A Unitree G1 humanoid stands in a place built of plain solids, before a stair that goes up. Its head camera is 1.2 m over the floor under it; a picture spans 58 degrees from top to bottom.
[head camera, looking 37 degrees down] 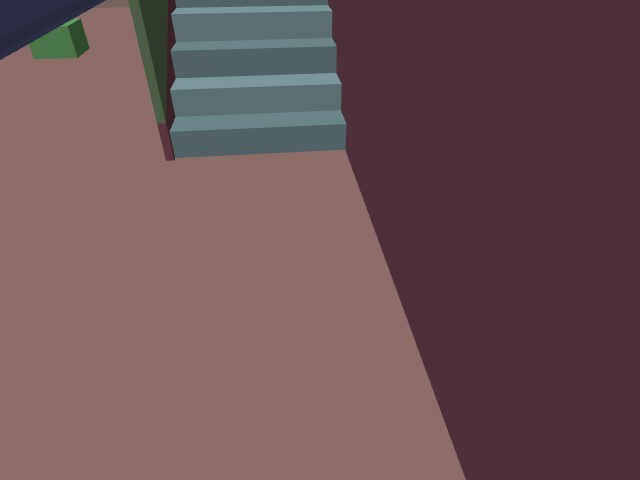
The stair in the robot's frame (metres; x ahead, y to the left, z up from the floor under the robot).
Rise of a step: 0.17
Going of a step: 0.24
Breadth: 1.06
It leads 6 degrees to the left of straight ahead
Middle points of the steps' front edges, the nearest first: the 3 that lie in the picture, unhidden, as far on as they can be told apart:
2.49 0.36 0.17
2.72 0.39 0.34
2.96 0.42 0.51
